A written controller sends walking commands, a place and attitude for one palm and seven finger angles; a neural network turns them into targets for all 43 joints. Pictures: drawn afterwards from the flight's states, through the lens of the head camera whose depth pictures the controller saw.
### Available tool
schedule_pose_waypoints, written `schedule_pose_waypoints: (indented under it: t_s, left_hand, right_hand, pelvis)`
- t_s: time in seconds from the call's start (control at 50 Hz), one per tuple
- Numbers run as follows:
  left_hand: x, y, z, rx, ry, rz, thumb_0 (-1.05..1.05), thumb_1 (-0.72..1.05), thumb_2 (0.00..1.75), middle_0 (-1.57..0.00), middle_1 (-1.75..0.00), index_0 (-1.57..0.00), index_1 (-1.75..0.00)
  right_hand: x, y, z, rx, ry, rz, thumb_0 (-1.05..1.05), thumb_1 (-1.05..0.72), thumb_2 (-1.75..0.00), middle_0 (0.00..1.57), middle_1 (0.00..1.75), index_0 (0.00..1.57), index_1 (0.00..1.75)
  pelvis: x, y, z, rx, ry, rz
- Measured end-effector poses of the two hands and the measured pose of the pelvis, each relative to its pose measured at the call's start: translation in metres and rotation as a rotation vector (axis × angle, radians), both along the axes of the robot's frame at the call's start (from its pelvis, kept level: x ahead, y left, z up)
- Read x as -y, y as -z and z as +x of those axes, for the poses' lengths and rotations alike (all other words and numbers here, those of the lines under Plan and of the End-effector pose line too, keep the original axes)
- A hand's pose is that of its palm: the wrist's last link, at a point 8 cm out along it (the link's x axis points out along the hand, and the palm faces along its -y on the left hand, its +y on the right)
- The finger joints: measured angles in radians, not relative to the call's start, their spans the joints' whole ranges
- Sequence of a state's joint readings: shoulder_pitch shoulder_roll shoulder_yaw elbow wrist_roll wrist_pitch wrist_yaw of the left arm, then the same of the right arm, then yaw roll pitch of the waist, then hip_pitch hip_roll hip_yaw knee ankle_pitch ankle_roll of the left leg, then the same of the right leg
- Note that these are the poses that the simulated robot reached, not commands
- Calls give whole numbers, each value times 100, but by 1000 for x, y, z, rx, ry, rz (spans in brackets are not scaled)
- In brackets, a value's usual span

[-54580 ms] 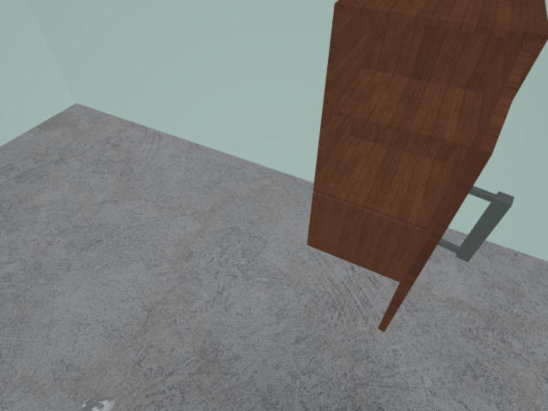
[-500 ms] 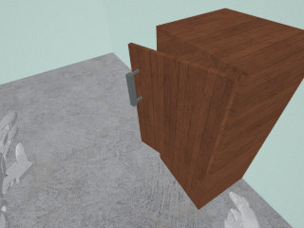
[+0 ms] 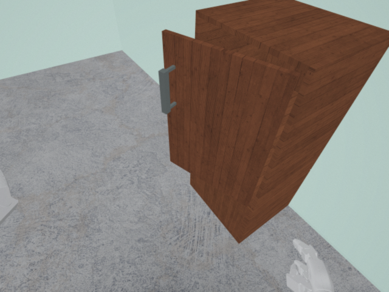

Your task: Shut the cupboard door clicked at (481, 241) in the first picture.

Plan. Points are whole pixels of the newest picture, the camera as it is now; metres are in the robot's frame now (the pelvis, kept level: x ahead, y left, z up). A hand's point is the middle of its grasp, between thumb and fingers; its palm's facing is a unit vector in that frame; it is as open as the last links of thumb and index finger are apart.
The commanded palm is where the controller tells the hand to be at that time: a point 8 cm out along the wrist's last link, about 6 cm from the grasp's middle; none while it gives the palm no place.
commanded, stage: step back with the hand held close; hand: left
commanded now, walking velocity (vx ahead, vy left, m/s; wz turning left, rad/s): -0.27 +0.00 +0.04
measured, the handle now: (169, 89) +0.70 +0.13 +0.04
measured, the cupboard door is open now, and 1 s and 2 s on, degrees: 19 19 19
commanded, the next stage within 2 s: stop stepping back and stand still in 0.58 s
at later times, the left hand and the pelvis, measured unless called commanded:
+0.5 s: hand out of the picture +0.07 +0.26 +0.18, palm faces +0.52 -0.73 -0.44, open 7.4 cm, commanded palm -0.02 +0.29 +0.19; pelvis -0.13 -0.02 -0.01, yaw +6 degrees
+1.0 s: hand out of the picture -0.09 +0.29 +0.19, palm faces +0.57 -0.76 -0.32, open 7.5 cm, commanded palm -0.16 +0.31 +0.19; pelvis -0.28 +0.00 +0.01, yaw +4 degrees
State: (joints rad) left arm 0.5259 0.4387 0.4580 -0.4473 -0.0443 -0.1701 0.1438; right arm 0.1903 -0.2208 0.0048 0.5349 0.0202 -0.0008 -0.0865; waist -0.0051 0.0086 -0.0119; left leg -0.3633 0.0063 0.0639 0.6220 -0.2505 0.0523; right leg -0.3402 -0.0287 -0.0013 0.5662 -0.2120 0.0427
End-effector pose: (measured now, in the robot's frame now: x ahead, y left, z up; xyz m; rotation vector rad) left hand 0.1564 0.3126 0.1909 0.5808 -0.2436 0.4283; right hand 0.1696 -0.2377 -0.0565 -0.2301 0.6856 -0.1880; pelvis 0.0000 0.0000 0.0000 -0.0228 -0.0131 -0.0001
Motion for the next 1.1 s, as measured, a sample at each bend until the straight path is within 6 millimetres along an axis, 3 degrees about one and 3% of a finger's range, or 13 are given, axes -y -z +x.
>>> schedule_pose_waypoints:
  t_s: [0.14,0.32,0.5,0.58,0.64,0.7,0.76,0.82,0.92,1.02,1.1]
  left_hand:
    - [7,12,-46,51,-50,-11,2,89,90,-21,-30,-21,-30]
    - [30,-3,-98,163,-43,5,2,89,90,-21,-30,-21,-30]
    - [19,-4,-132,137,4,41,2,89,90,-21,-30,-21,-30]
    - [22,-20,-177,210,4,115,2,89,90,-21,-30,-21,-30]
    - [25,-17,-220,209,-42,142,2,89,90,-21,-30,-21,-30]
    - [22,-9,-258,148,-112,88,1,89,90,-21,-30,-21,-30]
    - [12,-3,-285,106,-175,4,1,89,90,-21,-30,-21,-30]
    - [-3,4,-295,129,-206,-69,1,89,90,-21,-30,-21,-30]
    - [-17,9,-291,196,-167,-155,2,89,90,-21,-30,-20,-30]
    - [-2,-7,-295,131,-41,-98,2,89,90,-20,-30,-20,-30]
    - [11,-19,-306,76,34,-33,2,89,90,-21,-30,-20,-30]
  right_hand:
    - [0,19,-39,-31,-57,-2,1,-90,-90,20,30,20,30]
    - [15,28,-84,-61,-92,-13,1,-90,-90,20,30,20,30]
    - [21,21,-138,-46,-34,-38,1,-90,-90,20,30,20,30]
    - [16,28,-157,-38,-68,-17,1,-90,-90,20,30,20,30]
    - [12,38,-163,-13,-111,13,1,-90,-90,20,30,20,30]
    - [3,37,-175,-50,-156,21,1,-90,-90,20,30,20,30]
    - [-10,22,-190,-65,-186,15,1,-90,-90,20,30,20,30]
    - [-21,6,-202,-21,-207,-13,1,-90,-90,20,30,20,30]
    - [-34,-8,-229,47,-197,-36,1,-90,-90,20,30,20,30]
    - [-36,-24,-274,87,-124,23,1,-90,-90,20,30,20,30]
    - [-24,-18,-313,19,-62,38,1,-90,-90,20,30,20,30]
  pelvis:
    - [10,11,-33,26,-50,-14]
    - [25,14,-73,32,-66,9]
    - [21,14,-129,30,-96,-47]
    - [31,21,-152,12,-158,-66]
    - [36,30,-174,-3,-158,-49]
    - [31,20,-194,30,-150,-30]
    - [24,4,-207,20,-110,16]
    - [17,-1,-224,7,-107,23]
    - [5,0,-262,28,-116,15]
    - [3,-13,-285,21,-64,-7]
    - [5,-19,-295,-4,-44,-25]
